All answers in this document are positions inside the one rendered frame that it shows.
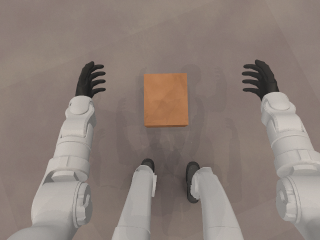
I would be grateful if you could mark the left robot foot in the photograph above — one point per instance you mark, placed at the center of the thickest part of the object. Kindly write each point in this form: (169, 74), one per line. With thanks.
(148, 162)

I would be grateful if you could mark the carton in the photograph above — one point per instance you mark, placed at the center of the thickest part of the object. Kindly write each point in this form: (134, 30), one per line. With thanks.
(165, 100)

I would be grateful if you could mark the robot right upper arm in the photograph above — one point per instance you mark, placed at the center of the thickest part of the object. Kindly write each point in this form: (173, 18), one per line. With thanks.
(298, 201)

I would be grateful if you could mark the robot left thigh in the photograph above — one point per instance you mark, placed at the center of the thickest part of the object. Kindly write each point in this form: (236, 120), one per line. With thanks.
(135, 219)

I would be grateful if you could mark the robot right forearm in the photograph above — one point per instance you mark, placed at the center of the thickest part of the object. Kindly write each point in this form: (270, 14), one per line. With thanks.
(288, 138)

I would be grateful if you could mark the robot left forearm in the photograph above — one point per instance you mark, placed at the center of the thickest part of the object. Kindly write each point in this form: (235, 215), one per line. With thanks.
(71, 157)

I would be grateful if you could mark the robot left upper arm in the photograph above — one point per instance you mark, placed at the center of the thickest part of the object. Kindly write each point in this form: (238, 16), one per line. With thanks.
(60, 208)

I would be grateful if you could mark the robot right hand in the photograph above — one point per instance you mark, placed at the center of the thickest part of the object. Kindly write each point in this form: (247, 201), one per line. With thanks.
(266, 81)

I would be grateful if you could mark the robot left hand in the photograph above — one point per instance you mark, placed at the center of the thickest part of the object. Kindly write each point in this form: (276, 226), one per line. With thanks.
(85, 84)

